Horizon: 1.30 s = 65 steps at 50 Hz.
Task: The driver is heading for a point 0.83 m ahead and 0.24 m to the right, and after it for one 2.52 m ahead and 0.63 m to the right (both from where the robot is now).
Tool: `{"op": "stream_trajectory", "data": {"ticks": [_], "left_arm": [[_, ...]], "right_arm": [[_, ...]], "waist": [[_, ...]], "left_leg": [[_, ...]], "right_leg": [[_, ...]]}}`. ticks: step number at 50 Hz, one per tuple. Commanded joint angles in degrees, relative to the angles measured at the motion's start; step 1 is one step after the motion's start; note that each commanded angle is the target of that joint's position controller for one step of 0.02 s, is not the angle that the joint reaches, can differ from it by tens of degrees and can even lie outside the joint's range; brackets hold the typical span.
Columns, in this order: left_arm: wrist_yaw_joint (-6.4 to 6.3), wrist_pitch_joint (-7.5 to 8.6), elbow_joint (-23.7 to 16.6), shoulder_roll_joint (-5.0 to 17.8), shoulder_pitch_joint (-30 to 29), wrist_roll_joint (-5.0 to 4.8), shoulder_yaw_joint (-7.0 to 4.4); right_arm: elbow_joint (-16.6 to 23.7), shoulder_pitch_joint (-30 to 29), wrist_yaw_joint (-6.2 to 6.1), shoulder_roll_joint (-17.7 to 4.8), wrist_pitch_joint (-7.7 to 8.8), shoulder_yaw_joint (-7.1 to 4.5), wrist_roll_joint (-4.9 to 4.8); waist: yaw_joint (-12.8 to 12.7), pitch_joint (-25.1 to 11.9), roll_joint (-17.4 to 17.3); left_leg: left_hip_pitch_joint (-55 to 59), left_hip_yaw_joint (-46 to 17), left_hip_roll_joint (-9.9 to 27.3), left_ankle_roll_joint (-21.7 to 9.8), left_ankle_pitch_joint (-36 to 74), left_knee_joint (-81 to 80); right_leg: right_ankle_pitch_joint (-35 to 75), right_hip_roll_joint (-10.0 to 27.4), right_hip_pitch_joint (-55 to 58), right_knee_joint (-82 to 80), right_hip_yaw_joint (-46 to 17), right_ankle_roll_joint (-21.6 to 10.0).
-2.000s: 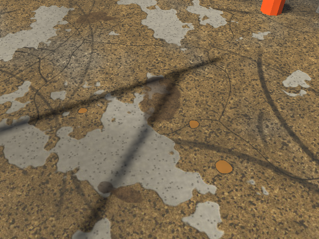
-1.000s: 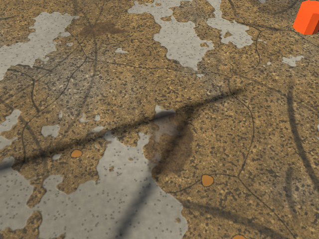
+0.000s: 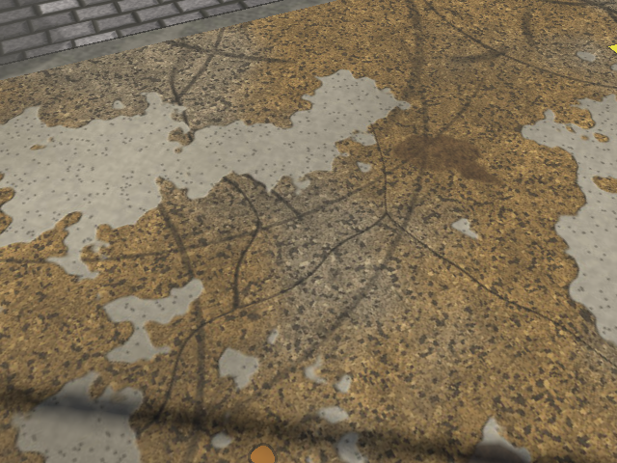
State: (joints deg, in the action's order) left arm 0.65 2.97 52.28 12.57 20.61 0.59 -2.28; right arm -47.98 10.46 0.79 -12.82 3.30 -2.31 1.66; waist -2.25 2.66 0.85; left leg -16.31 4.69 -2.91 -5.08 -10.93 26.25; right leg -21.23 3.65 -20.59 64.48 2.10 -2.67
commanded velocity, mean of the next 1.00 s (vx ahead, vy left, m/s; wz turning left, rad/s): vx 0.50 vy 0.00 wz -0.41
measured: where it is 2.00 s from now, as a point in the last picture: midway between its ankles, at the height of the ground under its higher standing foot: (443, 278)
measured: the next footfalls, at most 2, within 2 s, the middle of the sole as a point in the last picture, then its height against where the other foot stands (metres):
right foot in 0.42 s outside the picture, level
left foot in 0.94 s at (359, 360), level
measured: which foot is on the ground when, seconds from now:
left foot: down 0.00-0.40, up 0.42-0.92, down 0.94-1.00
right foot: up 0.00-0.40, down 0.42-0.94, up 0.96-1.00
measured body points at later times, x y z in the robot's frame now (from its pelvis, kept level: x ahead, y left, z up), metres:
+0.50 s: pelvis +0.27 -0.06 -0.02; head +0.30 -0.06 +0.43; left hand +0.46 +0.16 -0.14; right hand +0.23 -0.31 -0.16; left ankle +0.12 +0.08 -0.63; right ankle +0.32 -0.11 -0.74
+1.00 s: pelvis +0.55 -0.10 -0.01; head +0.58 -0.11 +0.43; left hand +0.68 +0.15 -0.15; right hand +0.60 -0.41 -0.11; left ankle +0.67 -0.06 -0.74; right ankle +0.34 -0.12 -0.68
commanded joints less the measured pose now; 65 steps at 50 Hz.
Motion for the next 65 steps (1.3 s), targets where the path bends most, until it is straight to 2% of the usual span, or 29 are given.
{"op": "stream_trajectory", "data": {"ticks": [1, 4, 7, 11, 15, 18, 20, 21, 22, 23, 24, 25, 26, 28, 31, 36, 41, 44, 46, 47, 48, 49, 50, 51, 53, 56, 59, 62, 65], "left_arm": [[0.72, -1.02, -1.38, 3.93, 4.13, 0.99, -1.2], [1.53, -1.86, -2.42, 3.39, 0.02, 0.97, -1.54], [1.66, -1.95, -4.14, 3.44, -5.91, 0.85, -1.62], [2.21, -1.52, -6.7, 2.26, -13.29, 1.04, -0.67], [2.71, -1.27, -9.62, 2.09, -18.9, 1.3, -0.06], [2.18, -1.4, -8.99, 3.73, -13.89, 1.45, -0.79], [1.64, -0.89, -5.8, 6.54, -2.39, 1.81, -2.33], [0.94, -0.66, -3.79, 10.34, 5.7, 2.57, -3.9], [0.27, -0.94, -4.36, 17.22, 4.68, 2.44, -5.71], [0.37, -1.59, -4.48, 16.26, 5.76, 0.06, -5.65], [-0.1, -1.78, -4.5, 14.49, 1.52, -0.17, -5.15], [-0.17, -1.75, -4.68, 11.18, -1.11, -0.2, -4.32], [-0.32, -1.44, -4.89, 9.52, -3.29, -0.21, -3.81], [-0.48, -0.47, -5.16, 8.22, -4.53, -0.67, -3.13], [-0.3, 0.7, -4.75, 10.7, -2.17, -0.71, -3.65], [-0.28, 0.33, -4.48, 11.23, 3.3, -0.73, -3.85], [-0.93, 0.12, -4.57, 11.74, 6.74, 0.08, -3.81], [-1.43, 0.63, -5.0, 12.27, 4.43, 0.36, -3.62], [-1.09, 1.12, -4.85, 12.74, 2.7, 0.33, -3.49], [-0.71, 1.46, -5.81, 10.28, 2.97, 0.06, -2.68], [-0.57, 1.47, -6.78, 4.89, 10.27, -1.65, -1.6], [-0.79, 1.12, -5.59, 8.98, 11.34, -0.04, -2.03], [-0.66, 0.71, -5.69, 9.8, 6.47, 0.7, -2.17], [-0.14, 0.77, -6.52, 9.18, 1.82, 1.0, -1.82], [0.65, 0.02, -7.21, 8.11, 0.09, 1.57, -1.56], [1.23, -0.95, -6.86, 6.94, 0.36, 1.94, -1.08], [1.52, -0.91, -9.56, 6.01, -7.48, 2.32, -0.34], [1.74, -0.54, -11.85, 4.18, -14.76, 1.76, 0.82], [1.49, -0.15, -13.03, 4.35, -19.14, 1.21, 1.22]], "right_arm": [[0.5, 4.93, -0.57, -4.65, 1.74, -1.2, -0.58], [-1.31, 7.69, -0.78, -6.06, 2.93, -1.59, -0.87], [-2.44, 10.11, -0.9, -5.51, 3.19, -1.32, -0.71], [-3.58, 11.73, -1.4, -5.63, 3.38, -0.96, -0.83], [-5.76, 15.57, -2.38, -6.78, 2.83, -0.94, -0.58], [-5.99, 14.33, -3.16, -9.32, 2.07, -1.39, -0.26], [-5.25, 12.8, -3.12, -10.71, 1.1, -1.8, -0.11], [-3.74, 11.31, -2.79, -10.54, 1.12, -1.74, -0.5], [-0.27, 15.35, -1.34, -3.16, 1.54, -0.34, -1.09], [1.49, 8.14, -1.02, -7.55, 2.27, -1.09, -0.6], [3.35, 4.21, -0.71, -7.21, 3.13, -0.81, -1.03], [3.31, 4.41, -0.72, -7.43, 3.63, -0.77, -1.12], [2.92, 4.78, -0.84, -7.24, 3.11, -0.87, -0.58], [2.91, 6.85, -0.63, -6.19, 0.71, -0.67, 0.94], [4.62, 4.22, -0.12, -5.09, -1.04, -0.4, 1.24], [8.97, -7.6, 0.26, -5.2, -1.18, -0.02, 0.73], [11.78, -14.41, 0.67, -5.68, -0.23, 0.62, 0.18], [10.9, -9.63, 0.54, -7.28, 0.54, 0.16, 0.14], [6.95, 2.91, -0.44, -9.65, 1.4, -1.1, 0.24], [5.94, 11.24, -1.29, -12.69, 1.98, -1.9, 1.23], [5.55, 15.22, -1.57, -18.87, 1.66, -3.34, 2.35], [4.69, 13.37, -0.91, -16.66, 0.7, -3.43, 0.42], [5.89, 7.66, -0.63, -11.71, 0.48, -2.39, -0.15], [5.95, 4.78, -0.31, -8.39, 0.69, -1.54, -0.2], [4.31, 4.68, -0.51, -6.78, 1.31, -0.88, -0.18], [2.0, 8.04, -0.04, -7.52, 2.73, -1.06, -0.97], [0.21, 10.78, 0.1, -7.76, 2.57, -1.17, -1.6], [-1.16, 13.33, -0.02, -8.23, 2.03, -1.46, -1.61], [-2.21, 15.89, -0.12, -9.56, 1.69, -1.95, -1.38]], "waist": [[0.94, -2.82, -4.61], [0.82, -0.1, -4.61], [1.97, 2.1, -4.21], [3.42, 3.37, -4.39], [4.88, 4.04, -4.09], [1.81, -0.4, -6.72], [-3.44, -7.15, -6.21], [-7.65, -11.52, -2.19], [-2.38, -16.19, 12.49], [-5.38, -18.45, 4.12], [-3.49, -9.15, 1.68], [-1.02, -4.77, -2.24], [1.26, -1.88, -3.72], [3.82, -2.21, -2.18], [3.86, -1.88, -0.51], [-0.67, -0.72, 2.34], [-3.4, -0.83, 3.22], [-0.43, -1.37, 4.22], [5.65, -6.82, 1.94], [8.97, -13.32, -1.91], [6.16, -19.73, -14.56], [4.9, -18.67, -13.35], [3.58, -8.77, -5.75], [3.67, -4.36, -1.95], [1.84, -1.69, -5.59], [0.95, -2.87, -6.4], [1.94, -0.64, -5.92], [3.62, 0.68, -5.76], [5.02, 0.26, -5.62]], "left_leg": [[8.95, -12.91, 15.68, -5.87, 14.64, -15.96], [8.78, -8.1, 15.08, -5.08, 14.86, -19.29], [10.71, -4.1, 14.58, -4.09, 16.67, -20.29], [13.04, 1.5, 14.01, -2.49, 22.94, -19.73], [20.6, 4.69, 15.93, -1.55, 34.52, -15.84], [24.93, 7.18, 17.02, -0.54, 59.56, -4.01], [21.43, 7.98, 16.85, -0.65, 57.62, 14.91], [10.38, 8.62, 14.84, 0.55, 41.46, 31.27], [-16.33, 6.63, 2.97, 3.68, -15.69, 53.87], [-24.65, -6.32, 0.78, 3.51, -17.8, 59.93], [-28.43, -7.99, 4.93, 3.13, -11.19, 56.44], [-25.56, -7.32, 6.88, 3.24, -7.61, 50.77], [-22.23, -7.24, 8.11, 3.92, -6.92, 46.76], [-16.24, -7.04, 8.94, 5.76, -7.07, 41.79], [-17.18, -5.02, 8.86, 7.66, -3.98, 35.09], [-21.67, -4.41, 7.7, 8.67, 7.12, 20.68], [-21.26, -4.27, 5.23, 7.18, 9.26, 10.65], [-10.44, -4.46, 3.7, 4.19, 6.31, 4.69], [5.3, -3.21, 1.59, 1.63, 4.58, -0.2], [17.79, -12.23, 10.4, -1.01, -1.38, -1.16], [32.11, -38.19, 25.8, -7.98, -5.11, -4.79], [28.99, -51.06, 27.39, -10.62, -11.9, -10.71], [20.58, -41.99, 24.92, -9.62, -15.73, -11.62], [14.3, -33.56, 21.46, -8.08, -11.59, -12.66], [8.56, -22.95, 16.33, -5.28, -0.21, -14.71], [8.62, -17.34, 14.98, -6.03, 11.63, -15.81], [9.11, -15.68, 13.68, -7.47, 12.78, -18.35], [8.23, -13.74, 11.59, -6.97, 13.83, -18.3], [9.32, -14.0, 11.71, -6.42, 18.06, -15.63]], "right_leg": [[3.96, 1.99, -8.79, -0.11, -3.53, 0.03], [9.98, 2.04, -13.65, -2.11, -4.12, 0.46], [16.28, 1.65, -18.87, -7.22, -4.4, 0.86], [23.08, 0.51, -17.68, -18.93, -0.26, 0.39], [20.12, -1.43, -16.31, -27.31, 4.53, -2.23], [11.34, -6.43, -8.36, -28.66, 7.83, -5.91], [8.56, -9.53, 5.68, -33.23, 6.76, -9.08], [6.86, -4.02, 19.13, -37.25, -2.05, -12.27], [12.55, 14.27, 38.46, -38.37, -32.03, -22.19], [10.22, 15.61, 39.24, -46.0, -43.76, -24.11], [11.4, 14.76, 31.82, -48.18, -34.94, -21.54], [16.58, 12.63, 24.11, -49.68, -29.87, -18.74], [22.67, 9.75, 18.11, -50.4, -25.01, -16.58], [28.79, 5.88, 12.01, -51.62, -19.15, -15.07], [32.48, 3.1, 9.71, -52.5, -16.2, -14.4], [31.16, 1.09, 13.95, -51.66, -17.0, -10.97], [35.69, 2.89, 21.06, -47.95, -19.47, -10.21], [40.75, 4.63, 20.42, -45.14, -20.26, -7.57], [49.71, 1.28, 19.04, -31.3, -16.96, -5.46], [38.05, -1.74, 12.06, -17.54, -14.5, -4.29], [2.52, -11.02, -4.78, 1.05, -8.53, -1.74], [-7.89, -10.57, -12.19, 7.57, -9.32, -2.15], [-2.96, -7.15, -14.35, 8.98, -10.02, -2.12], [0.68, -5.27, -13.73, 5.94, -9.58, -2.0], [2.64, -2.78, -10.79, 0.5, -8.39, -1.26], [4.49, -2.46, -10.39, -1.74, -6.28, -0.15], [9.45, 0.46, -15.27, -8.8, -2.74, 1.81], [14.72, 0.22, -13.76, -20.11, -1.04, 3.6], [17.15, -1.52, -10.02, -27.41, -0.09, 4.09]]}}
